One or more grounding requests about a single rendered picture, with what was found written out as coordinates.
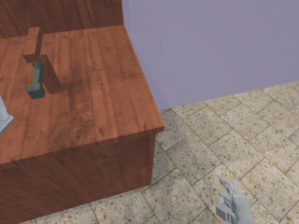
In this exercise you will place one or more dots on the tap lever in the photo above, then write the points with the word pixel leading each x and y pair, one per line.
pixel 35 90

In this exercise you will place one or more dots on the counter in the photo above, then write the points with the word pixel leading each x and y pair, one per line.
pixel 92 136

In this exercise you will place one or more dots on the robot left hand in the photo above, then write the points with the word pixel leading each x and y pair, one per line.
pixel 5 118

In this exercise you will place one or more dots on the robot right hand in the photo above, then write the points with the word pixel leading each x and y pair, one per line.
pixel 235 208

